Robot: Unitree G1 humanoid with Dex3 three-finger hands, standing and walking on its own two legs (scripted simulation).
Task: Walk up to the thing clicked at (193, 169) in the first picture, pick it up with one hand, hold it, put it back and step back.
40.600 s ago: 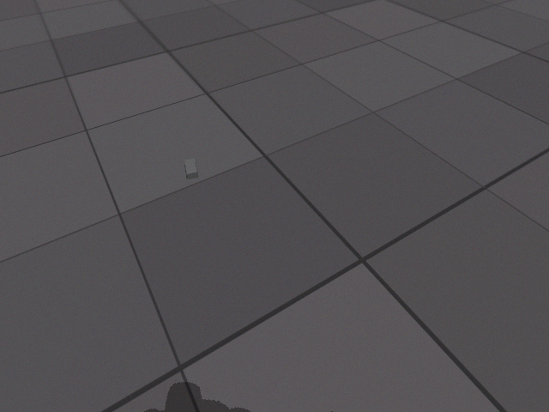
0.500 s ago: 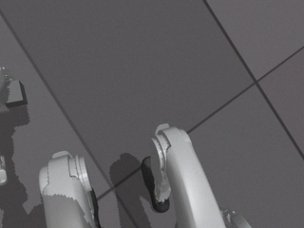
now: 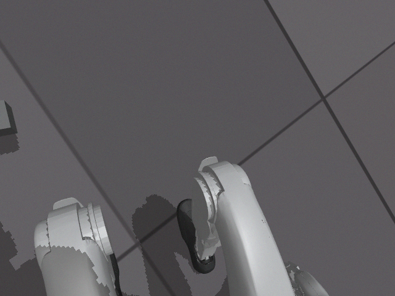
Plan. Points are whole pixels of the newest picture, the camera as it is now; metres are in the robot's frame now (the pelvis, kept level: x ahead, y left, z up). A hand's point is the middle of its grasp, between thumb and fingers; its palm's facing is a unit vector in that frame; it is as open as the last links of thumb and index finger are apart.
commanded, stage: rest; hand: left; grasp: from above
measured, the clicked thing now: out of the picture +0.49 +0.31 -0.23
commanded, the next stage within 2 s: open in 1.24 s
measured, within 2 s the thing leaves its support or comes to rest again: neither
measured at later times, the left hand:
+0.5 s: hand out of the picture +0.48 +0.30 -0.24, palm faces -0.47 -0.10 -0.88, open 8.5 cm
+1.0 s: hand out of the picture +0.49 +0.30 -0.26, palm faces -0.48 -0.10 -0.87, open 8.5 cm
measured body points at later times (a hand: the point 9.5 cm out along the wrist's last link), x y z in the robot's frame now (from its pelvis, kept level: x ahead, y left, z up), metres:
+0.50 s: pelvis +0.00 +0.00 -0.01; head +0.29 +0.10 +0.32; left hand +0.51 +0.30 -0.19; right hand +0.02 -0.26 -0.08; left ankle +0.06 +0.12 -0.29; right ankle +0.11 -0.13 -0.29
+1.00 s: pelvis +0.00 +0.01 -0.02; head +0.29 +0.11 +0.30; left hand +0.51 +0.30 -0.21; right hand +0.02 -0.26 -0.07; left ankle +0.06 +0.12 -0.29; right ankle +0.11 -0.13 -0.29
